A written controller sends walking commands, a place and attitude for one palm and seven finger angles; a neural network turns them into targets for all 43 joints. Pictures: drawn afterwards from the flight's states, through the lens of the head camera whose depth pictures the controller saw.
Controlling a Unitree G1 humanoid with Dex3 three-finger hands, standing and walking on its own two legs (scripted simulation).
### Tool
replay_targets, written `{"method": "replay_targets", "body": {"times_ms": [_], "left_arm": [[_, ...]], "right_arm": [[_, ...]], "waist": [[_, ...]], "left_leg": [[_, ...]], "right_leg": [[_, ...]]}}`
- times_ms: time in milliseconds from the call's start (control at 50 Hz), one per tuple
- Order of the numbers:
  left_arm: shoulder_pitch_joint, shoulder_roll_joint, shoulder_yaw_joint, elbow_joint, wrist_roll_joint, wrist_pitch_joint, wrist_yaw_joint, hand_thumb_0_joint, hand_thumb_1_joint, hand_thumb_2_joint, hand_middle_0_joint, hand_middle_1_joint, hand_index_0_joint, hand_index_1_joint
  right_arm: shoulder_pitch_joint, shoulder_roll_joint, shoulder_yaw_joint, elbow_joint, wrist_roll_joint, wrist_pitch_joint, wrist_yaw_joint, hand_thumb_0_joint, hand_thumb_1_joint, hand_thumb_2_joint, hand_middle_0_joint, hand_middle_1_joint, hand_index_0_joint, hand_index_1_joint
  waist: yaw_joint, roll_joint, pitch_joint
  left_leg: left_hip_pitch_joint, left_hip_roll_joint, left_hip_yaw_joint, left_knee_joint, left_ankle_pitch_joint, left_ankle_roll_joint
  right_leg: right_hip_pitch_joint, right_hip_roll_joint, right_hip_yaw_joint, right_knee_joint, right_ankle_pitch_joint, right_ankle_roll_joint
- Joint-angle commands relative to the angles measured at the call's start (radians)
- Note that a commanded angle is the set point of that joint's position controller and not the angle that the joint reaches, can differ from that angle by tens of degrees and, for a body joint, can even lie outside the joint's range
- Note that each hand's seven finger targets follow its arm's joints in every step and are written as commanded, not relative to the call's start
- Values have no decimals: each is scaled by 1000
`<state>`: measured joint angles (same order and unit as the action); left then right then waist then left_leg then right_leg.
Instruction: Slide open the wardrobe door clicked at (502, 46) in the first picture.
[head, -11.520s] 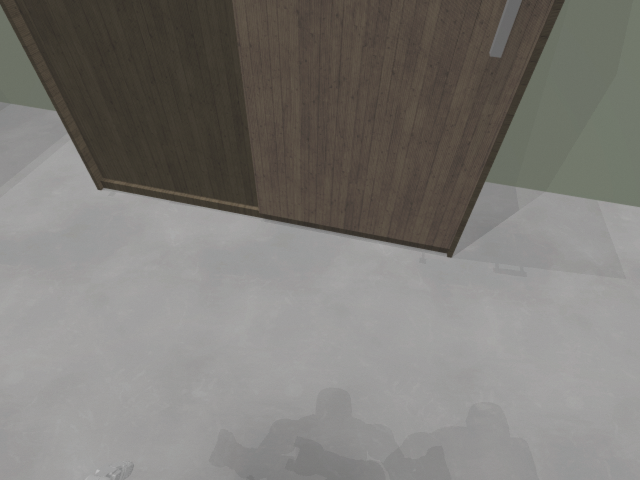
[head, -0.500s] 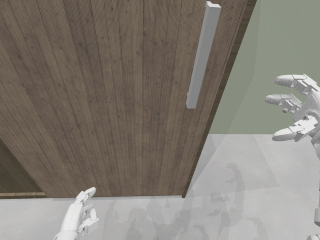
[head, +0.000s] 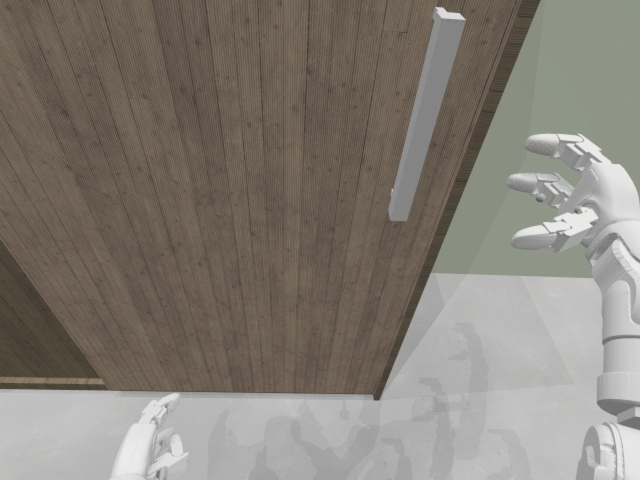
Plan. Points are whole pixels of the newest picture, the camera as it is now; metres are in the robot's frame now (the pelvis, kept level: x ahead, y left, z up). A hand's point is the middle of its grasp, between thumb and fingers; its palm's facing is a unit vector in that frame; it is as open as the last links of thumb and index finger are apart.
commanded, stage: move the hooked fingers beside the handle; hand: right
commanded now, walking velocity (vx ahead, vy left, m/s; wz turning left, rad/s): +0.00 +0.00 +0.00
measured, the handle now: (415, 127) +0.53 -0.09 +0.22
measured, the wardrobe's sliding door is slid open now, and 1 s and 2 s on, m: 0.00 0.00 0.00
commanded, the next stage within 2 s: none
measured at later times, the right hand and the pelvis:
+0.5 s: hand (489, 161) +0.45 -0.18 +0.22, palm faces -0.02 +1.00 +0.01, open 14.0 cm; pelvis +0.00 +0.00 +0.00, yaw +1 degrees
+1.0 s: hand (487, 164) +0.46 -0.18 +0.21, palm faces +0.00 +1.00 +0.01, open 14.0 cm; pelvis +0.01 +0.00 +0.00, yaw +2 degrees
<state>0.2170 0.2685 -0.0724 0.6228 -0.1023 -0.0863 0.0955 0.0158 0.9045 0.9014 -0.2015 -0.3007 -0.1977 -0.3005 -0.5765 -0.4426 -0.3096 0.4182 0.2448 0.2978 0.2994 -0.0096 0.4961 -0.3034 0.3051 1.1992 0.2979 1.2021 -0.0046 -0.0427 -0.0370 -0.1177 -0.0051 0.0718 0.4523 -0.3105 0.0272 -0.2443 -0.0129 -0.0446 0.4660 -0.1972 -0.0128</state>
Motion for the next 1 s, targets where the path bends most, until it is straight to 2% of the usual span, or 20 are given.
{"method": "replay_targets", "body": {"times_ms": [0, 60, 140, 160, 180, 220, 260, 280, 300, 360, 400, 460, 540, 560, 600, 620, 680, 740, 780, 980], "left_arm": [[-100, 122, 53, -144, 6, -50, 12, 0, 900, 900, -200, -300, -200, -300], [-82, 126, 57, -133, 4, -46, 14, 0, 900, 900, -200, -300, -200, -300], [-59, 133, 61, -115, 6, -42, 19, 0, 900, 900, -200, -300, -200, -300], [-50, 132, 64, -113, 7, -44, 17, 0, 900, 900, -200, -300, -200, -300], [-49, 138, 64, -109, 7, -41, 18, 0, 900, 900, -200, -300, -200, -300], [-34, 135, 66, -96, 7, -40, 19, 0, 900, 900, -200, -300, -200, -300], [-12, 141, 71, -89, 11, -42, 18, 0, 900, 900, -200, -300, -200, -300], [-12, 141, 69, -88, 11, -41, 18, 0, 900, 900, -200, -300, -200, -300], [2, 142, 70, -77, 12, -41, 19, 0, 900, 900, -200, -300, -200, -300], [40, 148, 78, -66, 17, -41, 14, 0, 900, 900, -200, -300, -200, -300], [51, 148, 80, -62, 19, -45, 11, 0, 900, 900, -200, -300, -200, -300], [95, 158, 87, -41, 24, -44, 11, 0, 900, 900, -200, -300, -200, -300], [134, 163, 94, -32, 30, -47, 5, 0, 900, 900, -200, -300, -200, -300], [146, 165, 96, -33, 32, -46, 3, 0, 900, 900, -200, -300, -200, -300], [154, 165, 100, -27, 33, -50, -2, 0, 900, 900, -200, -300, -200, -300], [164, 168, 104, -24, 33, -49, -3, 0, 900, 900, -200, -300, -200, -300], [164, 170, 107, -40, 32, -44, -11, 0, 900, 900, -200, -300, -200, -300], [159, 171, 110, -57, 33, -34, -16, 0, 900, 900, -200, -300, -200, -300], [142, 168, 111, -72, 31, -30, -18, 0, 900, 900, -200, -300, -200, -300], [103, 157, 102, -71, 24, -19, -2, 0, 900, 900, -200, -300, -200, -300]], "right_arm": [[-499, -247, -57, -184, 12, -97, -6, 0, 500, -300, 300, 1200, 300, 1200], [-520, -237, -43, -116, 13, -107, -10, 0, 500, -300, 300, 1200, 300, 1200], [-623, -227, -14, -68, -6, -121, -25, 0, 500, -300, 300, 1200, 300, 1200], [-610, -229, -21, -48, -1, -130, -30, 0, 500, -300, 300, 1200, 300, 1200], [-619, -252, -38, -26, -5, -134, -34, 0, 500, -300, 300, 1200, 300, 1200], [-690, -223, -5, 5, -12, -147, -39, 0, 500, -300, 300, 1200, 300, 1200], [-698, -239, -18, 53, -16, -166, -49, 0, 500, -300, 300, 1200, 300, 1200], [-726, -239, -14, 64, -21, -172, -53, 0, 500, -300, 300, 1200, 300, 1200], [-770, -219, 5, 96, -26, -180, -56, 0, 500, -300, 300, 1200, 300, 1200], [-782, -249, -19, 177, -36, -214, -68, 0, 500, -300, 300, 1200, 300, 1200], [-836, -226, 0, 192, -48, -238, -71, 0, 500, -300, 300, 1200, 300, 1200], [-846, -258, -29, 303, -50, -264, -72, 0, 500, -300, 300, 1200, 300, 1200], [-912, -288, -47, 343, -78, -305, -76, 0, 500, -300, 300, 1200, 300, 1200], [-910, -291, -45, 338, -75, -323, -79, 0, 500, -300, 300, 1200, 300, 1200], [-951, -251, -19, 334, -79, -337, -76, 0, 500, -300, 300, 1200, 300, 1200], [-900, -280, -52, 353, -81, -336, -75, 0, 500, -300, 300, 1200, 300, 1200], [-826, -245, -40, 327, -71, -327, -66, 0, 500, -300, 300, 1200, 300, 1200], [-777, -289, -82, 262, -73, -307, -69, 0, 500, -300, 300, 1200, 300, 1200], [-725, -285, -93, 212, -66, -294, -74, 0, 500, -300, 300, 1200, 300, 1200], [-816, -242, -37, 108, -57, -250, -83, 0, 500, -300, 300, 1200, 300, 1200]], "waist": [[9, 4, -257], [19, 39, -229], [36, -8, -227], [34, 36, -240], [30, 47, -238], [47, 16, -234], [45, 59, -251], [44, 20, -254], [59, 23, -246], [55, 45, -261], [61, 0, -287], [72, 76, -263], [71, 10, -317], [74, 35, -329], [85, 4, -337], [70, 8, -350], [59, 24, -355], [38, 10, -358], [28, 43, -356], [69, 0, -320]], "left_leg": [[-87, 5, -49, -69, 375, -7], [-106, 2, -48, -78, 345, -10], [-140, 1, -50, -80, 300, -6], [-125, -1, -50, -82, 314, -9], [-118, 3, -53, -79, 310, -10], [-144, 1, -54, -80, 297, -10], [-131, -1, -53, -79, 296, -12], [-135, 2, -60, -76, 294, -10], [-151, 0, -55, -76, 287, -11], [-141, -3, -53, -71, 288, -10], [-150, -1, -58, -62, 298, -8], [-153, -5, -55, -61, 302, -14], [-158, -5, -62, -41, 333, -10], [-142, -7, -56, -38, 343, -11], [-165, -11, -57, -30, 364, -10], [-161, -13, -55, -25, 378, -7], [-144, -17, -49, -18, 418, -8], [-119, -18, -48, -11, 445, -5], [-98, -20, -49, -11, 480, -9], [-155, -18, -52, -37, 404, -11]], "right_leg": [[239, 16, 54, -16, 217, -38], [213, 15, 51, -14, 185, -40], [222, 13, 60, -18, 159, -37], [215, 13, 54, -12, 169, -42], [197, 13, 57, -16, 157, -41], [209, 13, 55, -13, 149, -41], [197, 11, 54, -9, 153, -44], [196, 13, 53, -11, 147, -43], [197, 11, 55, -11, 142, -42], [179, 10, 53, -5, 149, -43], [196, 9, 55, -3, 158, -41], [154, 6, 48, 4, 151, -46], [174, 4, 47, 15, 183, -41], [169, 3, 47, 18, 199, -43], [194, 0, 49, 23, 221, -39], [202, -3, 50, 29, 245, -37], [199, -3, 40, 29, 284, -39], [193, -4, 39, 27, 312, -38], [187, -3, 30, 31, 335, -45], [224, -1, 36, 32, 260, -46]]}}
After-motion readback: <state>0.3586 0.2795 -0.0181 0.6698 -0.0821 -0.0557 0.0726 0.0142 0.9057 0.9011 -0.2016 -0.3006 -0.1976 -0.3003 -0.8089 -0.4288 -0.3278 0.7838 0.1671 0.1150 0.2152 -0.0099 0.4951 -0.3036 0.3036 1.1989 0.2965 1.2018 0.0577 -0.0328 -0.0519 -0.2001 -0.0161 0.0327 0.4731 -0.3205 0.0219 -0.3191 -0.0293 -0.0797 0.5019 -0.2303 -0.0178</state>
